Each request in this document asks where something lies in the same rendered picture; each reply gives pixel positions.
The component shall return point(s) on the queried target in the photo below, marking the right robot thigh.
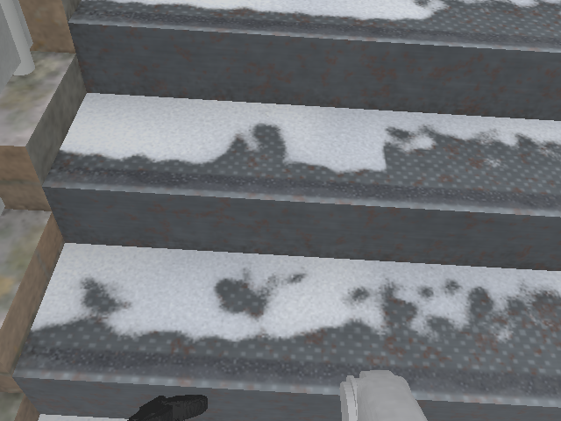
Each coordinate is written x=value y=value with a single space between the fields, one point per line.
x=378 y=395

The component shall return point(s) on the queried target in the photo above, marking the robot left hand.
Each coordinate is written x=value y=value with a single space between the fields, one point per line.
x=176 y=408

